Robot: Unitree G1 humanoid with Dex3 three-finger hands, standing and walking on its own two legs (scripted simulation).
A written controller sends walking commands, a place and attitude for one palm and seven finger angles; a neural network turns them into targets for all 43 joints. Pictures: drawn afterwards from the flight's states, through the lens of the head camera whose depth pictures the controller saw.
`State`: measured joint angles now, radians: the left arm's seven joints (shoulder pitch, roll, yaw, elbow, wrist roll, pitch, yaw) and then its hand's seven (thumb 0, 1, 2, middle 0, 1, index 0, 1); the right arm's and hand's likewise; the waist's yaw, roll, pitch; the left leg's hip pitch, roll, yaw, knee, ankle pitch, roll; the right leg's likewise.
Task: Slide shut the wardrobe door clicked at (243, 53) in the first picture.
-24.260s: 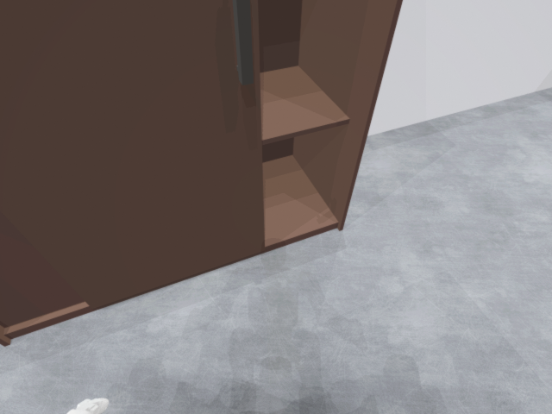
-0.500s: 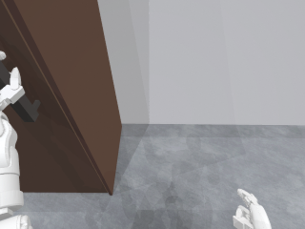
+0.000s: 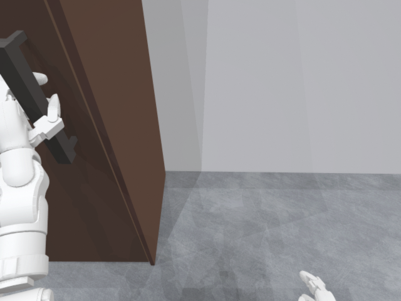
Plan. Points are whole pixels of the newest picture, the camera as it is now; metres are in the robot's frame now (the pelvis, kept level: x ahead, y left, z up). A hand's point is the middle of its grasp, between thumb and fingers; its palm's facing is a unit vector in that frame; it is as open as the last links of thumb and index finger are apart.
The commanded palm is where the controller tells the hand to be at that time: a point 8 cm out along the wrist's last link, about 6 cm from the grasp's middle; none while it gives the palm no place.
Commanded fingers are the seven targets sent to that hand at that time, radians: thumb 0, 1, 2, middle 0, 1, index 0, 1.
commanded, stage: stop walking and hold the door there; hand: left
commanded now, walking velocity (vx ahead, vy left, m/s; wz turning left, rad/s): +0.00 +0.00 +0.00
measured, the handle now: (46, 105) +0.38 +0.31 +0.21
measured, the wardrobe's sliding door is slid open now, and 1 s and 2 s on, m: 0.00 0.00 0.00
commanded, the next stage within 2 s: loosen the grip on the handle in 1.56 s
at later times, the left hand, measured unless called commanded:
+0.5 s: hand (53, 118) +0.35 +0.29 +0.20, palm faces +0.49 -0.86 -0.16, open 6.5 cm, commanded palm +0.31 +0.31 +0.20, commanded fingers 0.00 0.90 0.90 -0.45 -1.40 -0.45 -1.40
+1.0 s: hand (52, 119) +0.35 +0.29 +0.20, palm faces +0.41 -0.90 -0.14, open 6.3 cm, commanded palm +0.31 +0.31 +0.20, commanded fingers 0.00 0.90 0.90 -0.45 -1.40 -0.45 -1.40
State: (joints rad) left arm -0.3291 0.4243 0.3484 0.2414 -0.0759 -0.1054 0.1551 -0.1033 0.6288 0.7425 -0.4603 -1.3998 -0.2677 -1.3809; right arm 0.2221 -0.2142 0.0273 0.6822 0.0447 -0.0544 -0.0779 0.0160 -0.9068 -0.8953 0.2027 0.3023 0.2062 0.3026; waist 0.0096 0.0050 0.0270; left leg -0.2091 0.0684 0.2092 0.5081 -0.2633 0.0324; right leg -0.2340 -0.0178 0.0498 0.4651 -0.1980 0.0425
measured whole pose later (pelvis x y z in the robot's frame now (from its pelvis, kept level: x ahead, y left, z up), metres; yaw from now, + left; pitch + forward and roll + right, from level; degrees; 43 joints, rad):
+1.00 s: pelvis -0.01 +0.05 +0.00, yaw -1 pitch -1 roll -1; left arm -0.32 0.35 0.26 0.14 -0.08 -0.10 0.17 -0.10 0.66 0.74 -0.46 -1.40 -0.27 -1.38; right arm 0.20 -0.21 0.05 0.69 0.02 -0.03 -0.09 0.02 -0.91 -0.89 0.20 0.30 0.21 0.30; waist 0.03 0.03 0.05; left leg -0.21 0.00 0.26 0.45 -0.23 0.10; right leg -0.22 -0.03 -0.04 0.47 -0.22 0.02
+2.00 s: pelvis -0.03 -0.01 +0.00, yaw +4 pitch +0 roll +0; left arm -0.58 0.42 0.31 0.55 0.01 -0.15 0.14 -0.02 -0.17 0.40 -0.44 -1.38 -0.31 -1.34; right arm 0.23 -0.25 0.03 0.71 0.03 -0.16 -0.06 0.01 -0.91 -0.90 0.20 0.30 0.21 0.30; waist 0.00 0.00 -0.01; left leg -0.33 0.02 0.12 0.52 -0.21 0.04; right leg -0.30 0.00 -0.12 0.53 -0.24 -0.05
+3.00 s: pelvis +0.00 +0.01 -0.01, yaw +3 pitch +5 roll -1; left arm -0.44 0.58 0.54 0.47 -0.15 -0.16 -0.14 -0.01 -0.55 0.20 -0.42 -1.26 -0.25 -1.15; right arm 0.29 -0.27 0.03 0.69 0.04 -0.09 -0.12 0.01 -0.91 -0.90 0.20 0.30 0.21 0.30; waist 0.01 0.02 -0.05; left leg -0.41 0.01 0.10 0.61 -0.29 0.06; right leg -0.35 0.02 -0.10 0.56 -0.29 -0.03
